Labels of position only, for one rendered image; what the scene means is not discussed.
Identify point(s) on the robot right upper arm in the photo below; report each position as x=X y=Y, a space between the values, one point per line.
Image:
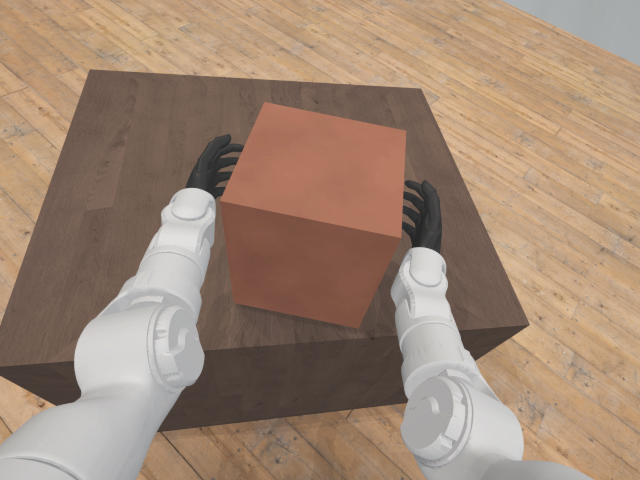
x=456 y=432

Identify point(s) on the right robot hand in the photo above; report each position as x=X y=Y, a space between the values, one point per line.
x=428 y=231

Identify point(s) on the carton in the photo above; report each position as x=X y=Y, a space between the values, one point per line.
x=312 y=213

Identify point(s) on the robot left upper arm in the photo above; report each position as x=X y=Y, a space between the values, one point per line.
x=131 y=367

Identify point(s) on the left robot forearm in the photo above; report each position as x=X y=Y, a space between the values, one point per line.
x=174 y=266

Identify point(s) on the left robot hand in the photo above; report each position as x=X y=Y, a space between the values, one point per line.
x=205 y=175

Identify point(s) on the pedestal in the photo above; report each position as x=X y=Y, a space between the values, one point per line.
x=133 y=142

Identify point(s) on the right robot forearm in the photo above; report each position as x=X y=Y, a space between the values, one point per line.
x=428 y=336

